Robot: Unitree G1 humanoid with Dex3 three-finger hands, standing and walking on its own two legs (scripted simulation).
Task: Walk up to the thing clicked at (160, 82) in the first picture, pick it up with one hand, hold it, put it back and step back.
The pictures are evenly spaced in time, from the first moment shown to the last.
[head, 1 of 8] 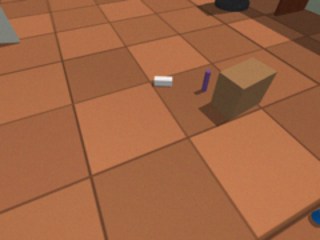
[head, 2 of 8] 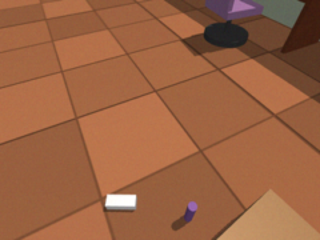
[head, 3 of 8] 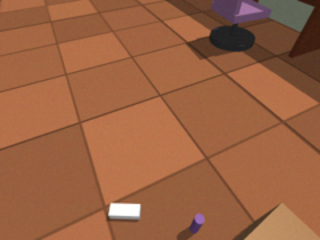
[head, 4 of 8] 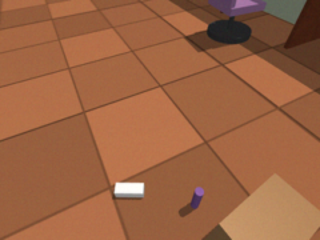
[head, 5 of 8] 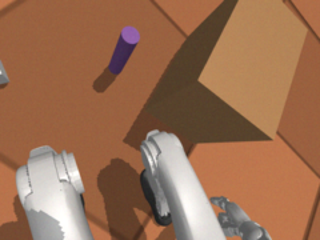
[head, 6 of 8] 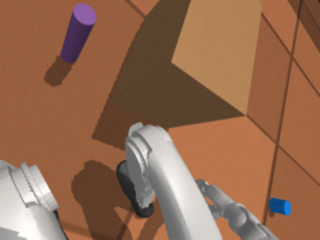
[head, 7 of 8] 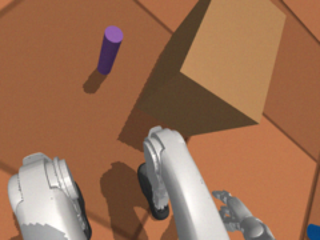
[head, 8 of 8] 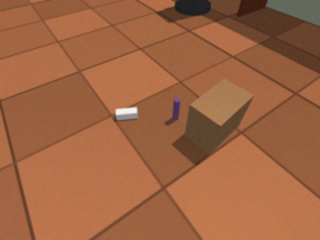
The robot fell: no
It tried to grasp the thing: no
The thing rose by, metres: 0.00
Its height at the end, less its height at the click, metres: +0.00
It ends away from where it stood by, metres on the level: 0.00
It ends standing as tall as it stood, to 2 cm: yes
